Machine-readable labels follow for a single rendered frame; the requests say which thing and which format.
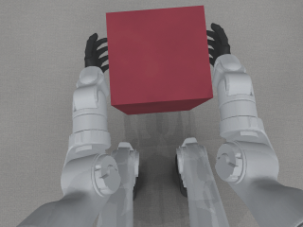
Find robot left foot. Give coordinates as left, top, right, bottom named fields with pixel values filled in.
left=133, top=164, right=139, bottom=200

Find carton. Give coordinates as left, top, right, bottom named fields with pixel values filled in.
left=106, top=5, right=213, bottom=115

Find robot left upper arm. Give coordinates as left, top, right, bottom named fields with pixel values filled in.
left=16, top=152, right=121, bottom=227

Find robot left shin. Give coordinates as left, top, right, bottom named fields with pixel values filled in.
left=111, top=142, right=136, bottom=185

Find right robot hand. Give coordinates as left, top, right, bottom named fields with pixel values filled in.
left=206, top=23, right=231, bottom=67

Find robot right upper arm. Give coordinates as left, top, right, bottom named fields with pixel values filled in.
left=215, top=140, right=303, bottom=227

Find left robot hand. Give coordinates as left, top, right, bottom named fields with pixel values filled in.
left=84, top=33, right=109, bottom=73

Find right robot forearm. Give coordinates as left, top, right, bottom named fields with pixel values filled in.
left=212, top=54, right=275, bottom=152

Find left robot forearm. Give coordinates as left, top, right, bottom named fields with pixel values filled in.
left=61, top=66, right=111, bottom=184

